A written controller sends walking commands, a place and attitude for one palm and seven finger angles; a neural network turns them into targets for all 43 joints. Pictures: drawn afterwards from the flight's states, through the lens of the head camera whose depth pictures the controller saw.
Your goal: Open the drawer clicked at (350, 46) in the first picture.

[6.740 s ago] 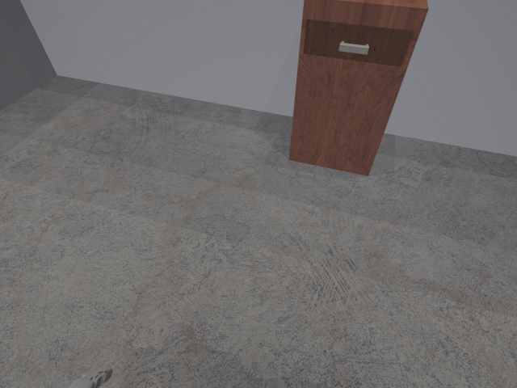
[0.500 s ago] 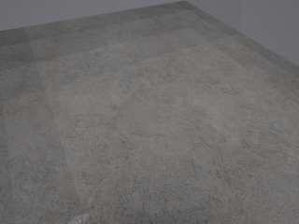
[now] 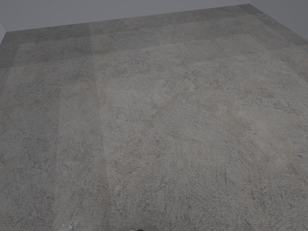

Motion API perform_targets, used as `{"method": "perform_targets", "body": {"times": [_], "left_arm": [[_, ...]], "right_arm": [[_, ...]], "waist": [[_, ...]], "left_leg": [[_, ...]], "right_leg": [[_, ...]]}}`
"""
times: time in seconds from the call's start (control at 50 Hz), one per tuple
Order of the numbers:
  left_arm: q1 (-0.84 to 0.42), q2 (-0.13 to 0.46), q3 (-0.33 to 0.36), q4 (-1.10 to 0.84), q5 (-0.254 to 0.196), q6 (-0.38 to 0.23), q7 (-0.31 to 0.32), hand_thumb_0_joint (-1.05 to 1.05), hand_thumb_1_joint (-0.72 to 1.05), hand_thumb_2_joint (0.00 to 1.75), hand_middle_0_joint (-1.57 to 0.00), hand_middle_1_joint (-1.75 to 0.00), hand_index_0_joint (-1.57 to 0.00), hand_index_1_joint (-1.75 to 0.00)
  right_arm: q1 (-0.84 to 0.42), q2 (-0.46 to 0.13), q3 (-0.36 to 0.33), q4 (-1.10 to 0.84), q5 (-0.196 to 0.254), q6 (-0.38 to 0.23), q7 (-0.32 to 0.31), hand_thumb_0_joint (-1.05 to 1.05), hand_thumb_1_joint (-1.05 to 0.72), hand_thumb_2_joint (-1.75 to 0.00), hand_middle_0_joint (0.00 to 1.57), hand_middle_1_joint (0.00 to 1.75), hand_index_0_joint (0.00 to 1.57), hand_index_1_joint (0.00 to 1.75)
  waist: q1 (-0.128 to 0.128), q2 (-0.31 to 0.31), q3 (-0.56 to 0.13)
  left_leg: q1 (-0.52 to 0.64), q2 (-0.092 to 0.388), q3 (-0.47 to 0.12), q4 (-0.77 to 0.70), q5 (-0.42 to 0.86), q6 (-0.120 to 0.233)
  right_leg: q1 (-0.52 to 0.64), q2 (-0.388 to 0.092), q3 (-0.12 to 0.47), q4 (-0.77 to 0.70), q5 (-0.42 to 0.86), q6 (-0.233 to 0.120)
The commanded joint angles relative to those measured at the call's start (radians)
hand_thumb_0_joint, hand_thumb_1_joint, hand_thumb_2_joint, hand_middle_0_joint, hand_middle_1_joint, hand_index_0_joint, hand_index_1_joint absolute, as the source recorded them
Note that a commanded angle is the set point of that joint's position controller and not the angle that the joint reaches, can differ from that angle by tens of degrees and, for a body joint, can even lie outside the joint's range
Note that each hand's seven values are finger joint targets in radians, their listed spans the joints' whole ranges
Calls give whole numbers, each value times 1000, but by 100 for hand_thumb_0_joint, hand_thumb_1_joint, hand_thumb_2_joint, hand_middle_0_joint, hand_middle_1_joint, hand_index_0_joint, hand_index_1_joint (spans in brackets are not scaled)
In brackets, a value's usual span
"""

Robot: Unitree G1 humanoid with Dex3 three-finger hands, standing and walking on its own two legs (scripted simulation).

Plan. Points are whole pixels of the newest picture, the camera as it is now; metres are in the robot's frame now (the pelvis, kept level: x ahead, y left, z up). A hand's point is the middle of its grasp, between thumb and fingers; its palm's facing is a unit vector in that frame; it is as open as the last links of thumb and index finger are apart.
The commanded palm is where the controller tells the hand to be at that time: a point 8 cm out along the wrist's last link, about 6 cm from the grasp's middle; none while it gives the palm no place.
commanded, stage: turn to face it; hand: left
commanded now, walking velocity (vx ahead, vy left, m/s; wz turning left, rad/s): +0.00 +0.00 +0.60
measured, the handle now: out of the picture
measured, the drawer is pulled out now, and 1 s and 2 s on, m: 0.00 0.00 0.00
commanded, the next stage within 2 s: none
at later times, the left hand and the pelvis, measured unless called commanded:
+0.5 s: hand out of the picture -0.08 +0.22 -0.18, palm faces +0.37 -0.90 -0.24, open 7.4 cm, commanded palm none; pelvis -0.05 +0.01 -0.01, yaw +20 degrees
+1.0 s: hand out of the picture -0.04 +0.23 -0.13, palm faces +0.55 -0.78 -0.31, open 7.4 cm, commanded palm none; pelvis -0.05 -0.02 +0.00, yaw +37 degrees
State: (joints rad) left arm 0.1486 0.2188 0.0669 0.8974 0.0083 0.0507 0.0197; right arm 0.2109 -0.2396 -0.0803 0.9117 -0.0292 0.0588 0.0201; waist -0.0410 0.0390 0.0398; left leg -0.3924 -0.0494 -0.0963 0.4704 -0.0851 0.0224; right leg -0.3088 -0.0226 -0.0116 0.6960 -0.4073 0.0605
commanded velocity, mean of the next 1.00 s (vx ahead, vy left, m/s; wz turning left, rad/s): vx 0.00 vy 0.00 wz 0.60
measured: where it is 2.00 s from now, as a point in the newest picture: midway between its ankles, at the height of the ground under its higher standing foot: outside the picture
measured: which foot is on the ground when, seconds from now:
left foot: down 0.00-0.02, up 0.04-0.44, down 0.46-0.94, up 0.96-1.00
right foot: up 0.00-0.02, down 0.04-0.46, up 0.48-0.92, down 0.94-1.00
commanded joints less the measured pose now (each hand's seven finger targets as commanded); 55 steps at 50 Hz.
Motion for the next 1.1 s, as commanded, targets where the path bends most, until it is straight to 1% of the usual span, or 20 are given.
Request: {"method": "perform_targets", "body": {"times": [0.0, 0.02, 0.04, 0.1, 0.24, 0.34, 0.38, 0.4, 0.42, 0.44, 0.46, 0.56, 0.78, 0.88, 0.9, 0.92, 0.94, 0.96, 1.02, 1.08], "left_arm": [[234, 228, 57, -35, 25, -34, 20, 0, 90, 90, -20, -30, -20, -30], [122, 274, 47, -77, 21, -29, 24, 0, 90, 90, -20, -30, -20, -30], [7, 239, 37, -113, 13, -27, 29, 0, 90, 90, -20, -30, -20, -30], [-83, 151, 14, -124, 9, -50, 18, 0, 90, 90, -20, -30, -20, -30], [133, 174, 17, -50, 18, -56, 15, 0, 90, 90, -20, -30, -20, -30], [140, 223, 33, -38, 26, -47, 10, 0, 90, 90, -20, -30, -20, -30], [122, 227, 38, -38, 22, -42, 8, 0, 90, 90, -20, -30, -20, -30], [113, 221, 39, -38, 13, -38, 6, 0, 90, 90, -20, -30, -20, -30], [115, 192, 35, -51, 5, -32, 2, 0, 90, 90, -20, -30, -20, -30], [74, 124, 18, -96, 0, -32, -6, 0, 90, 90, -20, -30, -20, -30], [3, 115, 8, -121, 8, -22, -1, 0, 90, 90, -20, -30, -20, -30], [13, 125, 23, -65, 7, -18, -12, 0, 90, 90, -20, -30, -20, -30], [-56, 109, 14, -116, 2, -21, 1, 0, 90, 90, -20, -30, -20, -30], [48, 119, 16, -102, -8, -41, 9, 0, 90, 90, -20, -30, -20, -30], [86, 153, 24, -94, -5, -51, 13, 0, 90, 90, -20, -30, -20, -30], [105, 243, 42, -94, 12, -61, 22, 0, 90, 90, -20, -30, -20, -30], [96, 288, 45, -108, 14, -57, 24, 0, 90, 90, -20, -30, -20, -30], [64, 255, 33, -117, 9, -50, 26, 0, 90, 90, -20, -30, -20, -30], [-48, 153, 5, -133, 5, -58, 16, 0, 90, 90, -20, -30, -20, -30], [21, 146, 4, -114, 7, -65, 15, 0, 90, 90, -20, -30, -20, -30]], "right_arm": [[-49, -89, -48, -116, 15, -1, -6, 0, -90, -90, 20, 30, 20, 30], [-63, -87, -50, -130, 6, -6, -9, 0, -90, -90, 20, 30, 20, 30], [-56, -135, -56, -126, -1, -1, -3, 0, -90, -90, 20, 30, 20, 30], [19, -116, -52, -63, -3, 14, 13, 0, -90, -90, 20, 30, 20, 30], [-112, -86, -25, -90, 10, 4, 16, 0, -90, -90, 20, 30, 20, 30], [-132, -73, -7, -95, 19, -11, 15, 0, -90, -90, 20, 30, 20, 30], [-70, -80, -8, -79, 20, -21, 11, 0, -90, -90, 20, 30, 20, 30], [-26, -100, -13, -67, 18, -28, 10, 0, -90, -90, 20, 30, 20, 30], [36, -165, -29, -52, 16, -38, 8, 0, -90, -90, 20, 30, 20, 30], [91, -277, -58, -52, 13, -46, 1, 0, -90, -90, 20, 30, 20, 30], [158, -311, -65, -24, 17, -39, -7, 0, -90, -90, 20, 30, 20, 30], [-42, -196, -25, -69, 9, -50, -31, 0, -90, -90, 20, 30, 20, 30], [14, -208, -38, -67, 2, -37, -25, 0, -90, -90, 20, 30, 20, 30], [-28, -195, -43, -82, 9, -31, -21, 0, -90, -90, 20, 30, 20, 30], [-25, -166, -38, -85, 18, -32, -18, 0, -90, -90, 20, 30, 20, 30], [3, -94, -27, -99, 27, -33, -12, 0, -90, -90, 20, 30, 20, 30], [-14, -109, -31, -121, 19, -28, -14, 0, -90, -90, 20, 30, 20, 30], [-20, -133, -40, -113, 10, -19, -11, 0, -90, -90, 20, 30, 20, 30], [24, -119, -40, -47, 2, 2, 7, 0, -90, -90, 20, 30, 20, 30], [15, -101, -32, -40, 8, 5, 13, 0, -90, -90, 20, 30, 20, 30]], "waist": [[102, -219, -77], [82, -369, -3], [33, -227, 16], [-25, -227, 55], [81, -231, -24], [99, -293, -61], [69, -277, -101], [44, -235, -129], [7, -77, -179], [-34, 247, -186], [-64, 236, -189], [22, 137, -77], [-4, 101, -80], [50, 94, -133], [68, 19, -150], [74, -249, -169], [77, -319, -134], [60, -194, -93], [0, -207, 2], [20, -236, -18]], "left_leg": [[-320, -1, -61, 213, -419, -54], [-358, -31, 33, 501, -446, -82], [-252, 24, -8, 628, -407, -64], [-210, 65, 62, 794, -253, -84], [-207, 92, 142, 535, -320, -117], [-52, 85, 204, 290, -382, -94], [49, 71, 226, 129, -290, -82], [155, 69, 215, 3, -168, -72], [339, 142, 115, -88, 10, -41], [506, 410, -229, -100, 396, 67], [477, 488, -268, -72, 599, 169], [267, 289, -100, -96, 353, 119], [252, 265, -281, -110, 183, 158], [137, 193, -297, 1, 246, 100], [31, 143, -260, 62, 104, 49], [-174, 16, -85, 265, -231, -36], [-220, -35, 13, 499, -514, -73], [-193, 10, -15, 644, -483, -62], [-201, 58, 31, 771, -303, -85], [-206, 68, 70, 750, -261, -107]], "right_leg": [[336, -284, 288, -530, -164, -121], [123, -488, 467, -602, -252, -192], [-53, -480, 359, -593, -197, -193], [-56, -285, 91, -481, 65, -127], [249, -322, -11, -366, 408, -165], [247, -363, -51, -288, 554, -174], [239, -351, -102, -203, 575, -137], [191, -327, -141, -124, 537, -96], [56, -285, -178, 36, 402, -40], [-265, -146, -188, 252, -128, 41], [-325, -120, -87, 389, -266, 40], [-263, -106, -3, 471, -14, 39], [-164, -32, 20, 168, -32, 35], [120, 7, -6, -201, 139, 15], [264, -53, 42, -336, 217, 0], [424, -314, 289, -429, 250, -82], [300, -504, 426, -436, 376, -199], [188, -470, 329, -422, 337, -226], [123, -289, 103, -403, 316, -151], [194, -266, 4, -368, 487, -137]]}}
